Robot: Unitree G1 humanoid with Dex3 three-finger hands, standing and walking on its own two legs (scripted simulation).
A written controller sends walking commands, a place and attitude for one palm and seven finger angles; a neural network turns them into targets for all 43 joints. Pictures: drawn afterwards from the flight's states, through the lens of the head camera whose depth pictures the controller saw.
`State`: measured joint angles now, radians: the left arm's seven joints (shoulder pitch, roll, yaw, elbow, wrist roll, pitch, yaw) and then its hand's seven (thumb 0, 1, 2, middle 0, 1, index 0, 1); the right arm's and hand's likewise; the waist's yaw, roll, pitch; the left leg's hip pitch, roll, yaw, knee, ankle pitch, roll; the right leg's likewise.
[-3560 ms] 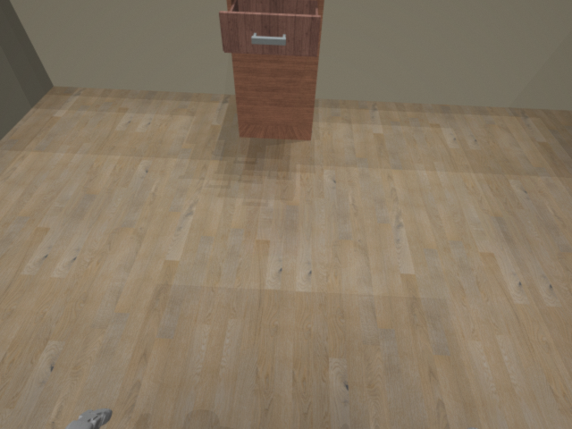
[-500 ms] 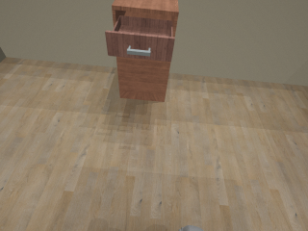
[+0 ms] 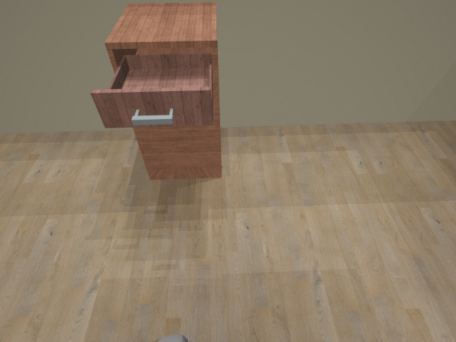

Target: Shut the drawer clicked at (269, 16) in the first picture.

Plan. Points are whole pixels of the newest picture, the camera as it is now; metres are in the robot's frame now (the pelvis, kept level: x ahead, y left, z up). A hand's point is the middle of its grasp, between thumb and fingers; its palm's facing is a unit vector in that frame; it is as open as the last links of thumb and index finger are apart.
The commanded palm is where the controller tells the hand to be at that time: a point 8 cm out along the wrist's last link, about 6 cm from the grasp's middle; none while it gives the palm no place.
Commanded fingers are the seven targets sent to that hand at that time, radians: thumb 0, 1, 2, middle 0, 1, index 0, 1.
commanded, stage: walk to a spot facing it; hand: left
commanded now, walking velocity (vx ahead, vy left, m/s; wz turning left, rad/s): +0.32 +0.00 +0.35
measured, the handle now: (153, 116) +0.78 +0.25 -0.07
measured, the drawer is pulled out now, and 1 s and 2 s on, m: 0.30 0.30 0.30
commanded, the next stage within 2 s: take the last steps up to it in 0.16 s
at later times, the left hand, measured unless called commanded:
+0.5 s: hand out of the picture +0.13 +0.24 -0.18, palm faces +0.17 -0.98 -0.14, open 7.4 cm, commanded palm none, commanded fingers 0.00 0.90 0.90 -0.20 -0.30 -0.20 -0.30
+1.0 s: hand (153, 235) +0.40 +0.20 -0.16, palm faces +0.07 -0.98 -0.21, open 7.3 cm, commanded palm none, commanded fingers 0.00 0.90 0.90 -0.20 -0.30 -0.20 -0.30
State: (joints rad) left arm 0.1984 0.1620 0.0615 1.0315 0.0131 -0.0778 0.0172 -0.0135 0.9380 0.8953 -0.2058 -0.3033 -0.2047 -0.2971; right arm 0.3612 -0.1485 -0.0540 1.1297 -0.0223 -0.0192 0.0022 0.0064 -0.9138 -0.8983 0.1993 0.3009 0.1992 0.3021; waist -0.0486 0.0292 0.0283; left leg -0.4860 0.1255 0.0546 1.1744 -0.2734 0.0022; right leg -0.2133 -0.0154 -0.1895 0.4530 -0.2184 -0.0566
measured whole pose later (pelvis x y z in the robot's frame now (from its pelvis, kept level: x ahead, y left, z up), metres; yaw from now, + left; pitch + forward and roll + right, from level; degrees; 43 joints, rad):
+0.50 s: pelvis +0.18 +0.07 +0.00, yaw +5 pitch -2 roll -1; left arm 0.35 0.18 0.04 1.12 0.02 -0.02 0.00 0.01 0.91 0.90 -0.20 -0.30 -0.20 -0.30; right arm 0.16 -0.14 -0.04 1.00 -0.01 -0.07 -0.03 -0.01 -0.94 -0.90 0.20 0.30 0.20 0.30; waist 0.04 -0.04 0.06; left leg -0.26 0.02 0.17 0.48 -0.20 0.08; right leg -0.45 -0.11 -0.07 1.14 -0.35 0.01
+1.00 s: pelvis +0.33 +0.02 +0.00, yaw +2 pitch -1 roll +0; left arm 0.20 0.15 0.05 1.03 0.01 -0.06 0.01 0.00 0.92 0.90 -0.20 -0.30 -0.20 -0.30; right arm 0.39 -0.16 -0.05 1.16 -0.02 -0.01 0.00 0.01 -0.91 -0.90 0.20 0.30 0.20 0.30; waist -0.03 0.04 0.03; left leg -0.37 0.09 0.08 1.05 -0.40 0.01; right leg -0.23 -0.01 -0.15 0.48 -0.24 -0.05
